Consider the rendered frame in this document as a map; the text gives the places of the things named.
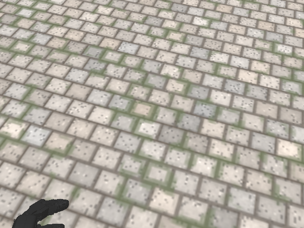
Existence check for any robot left hand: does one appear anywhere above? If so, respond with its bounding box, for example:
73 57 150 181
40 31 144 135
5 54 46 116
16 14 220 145
11 199 69 228

